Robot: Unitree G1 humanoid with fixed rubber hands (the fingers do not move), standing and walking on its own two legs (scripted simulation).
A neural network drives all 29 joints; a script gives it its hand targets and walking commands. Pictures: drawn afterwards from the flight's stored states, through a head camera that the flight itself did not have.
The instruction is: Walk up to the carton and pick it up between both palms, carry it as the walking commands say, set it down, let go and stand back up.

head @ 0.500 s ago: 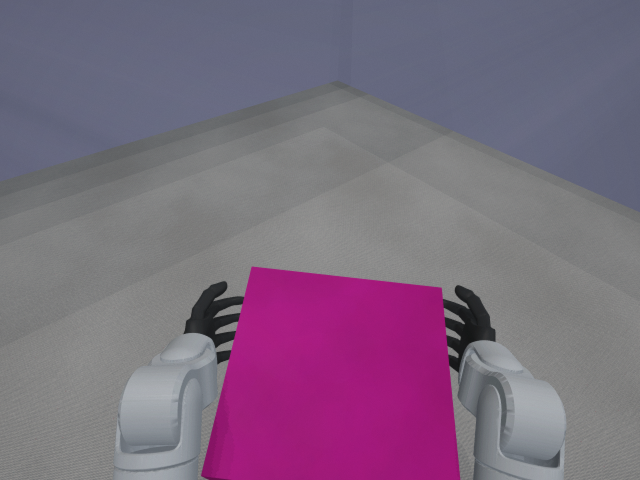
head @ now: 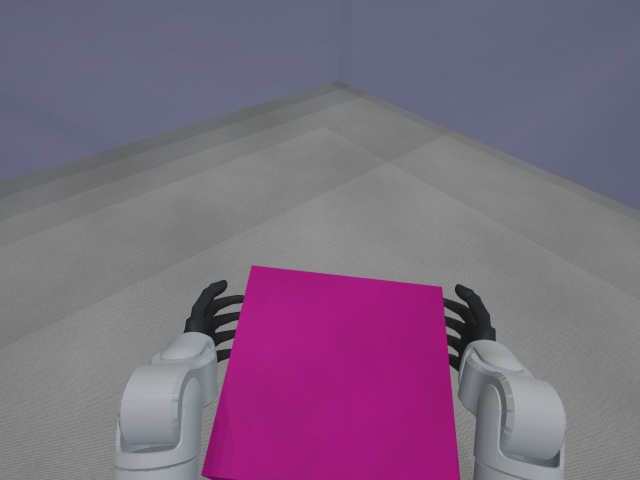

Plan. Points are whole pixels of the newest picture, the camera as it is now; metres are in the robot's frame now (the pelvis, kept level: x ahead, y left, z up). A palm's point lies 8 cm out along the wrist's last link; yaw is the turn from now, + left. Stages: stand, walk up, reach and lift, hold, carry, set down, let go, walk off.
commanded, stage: carry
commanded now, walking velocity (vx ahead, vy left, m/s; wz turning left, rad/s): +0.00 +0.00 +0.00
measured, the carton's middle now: (330, 399) +0.23 +0.00 +0.02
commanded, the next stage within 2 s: hold in 0.02 s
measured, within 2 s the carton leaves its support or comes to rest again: neither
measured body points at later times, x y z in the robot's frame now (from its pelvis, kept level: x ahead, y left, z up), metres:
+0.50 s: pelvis -0.01 +0.00 +0.00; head -0.03 +0.00 +0.45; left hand +0.28 +0.14 +0.04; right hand +0.28 -0.16 +0.03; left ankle +0.05 +0.08 -0.72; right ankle +0.03 -0.08 -0.72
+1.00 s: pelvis -0.01 +0.00 +0.00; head -0.03 +0.00 +0.45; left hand +0.28 +0.14 +0.02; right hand +0.29 -0.16 +0.04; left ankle +0.05 +0.08 -0.72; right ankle +0.03 -0.08 -0.72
